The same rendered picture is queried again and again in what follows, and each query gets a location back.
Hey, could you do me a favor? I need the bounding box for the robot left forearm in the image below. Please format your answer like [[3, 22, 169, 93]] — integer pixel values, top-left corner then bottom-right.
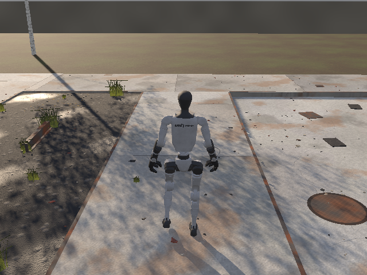
[[150, 138, 162, 162]]

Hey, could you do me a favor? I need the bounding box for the right robot shin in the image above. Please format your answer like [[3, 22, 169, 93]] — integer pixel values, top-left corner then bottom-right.
[[191, 191, 200, 228]]

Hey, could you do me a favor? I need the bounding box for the left robot thigh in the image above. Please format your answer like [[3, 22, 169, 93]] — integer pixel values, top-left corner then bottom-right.
[[164, 159, 176, 191]]

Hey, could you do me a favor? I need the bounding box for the robot right upper arm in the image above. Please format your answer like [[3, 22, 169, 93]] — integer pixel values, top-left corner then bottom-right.
[[197, 116, 212, 148]]

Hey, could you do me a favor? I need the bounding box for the robot right forearm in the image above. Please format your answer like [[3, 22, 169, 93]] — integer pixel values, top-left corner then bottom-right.
[[206, 139, 217, 162]]

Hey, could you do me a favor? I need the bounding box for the left robot hand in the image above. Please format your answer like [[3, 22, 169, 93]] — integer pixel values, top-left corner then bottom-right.
[[149, 160, 162, 173]]

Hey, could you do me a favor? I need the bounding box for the robot left upper arm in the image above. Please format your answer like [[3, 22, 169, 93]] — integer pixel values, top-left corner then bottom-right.
[[156, 115, 173, 147]]

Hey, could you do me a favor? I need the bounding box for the right robot hand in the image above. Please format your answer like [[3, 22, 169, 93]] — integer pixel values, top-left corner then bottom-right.
[[205, 160, 218, 172]]

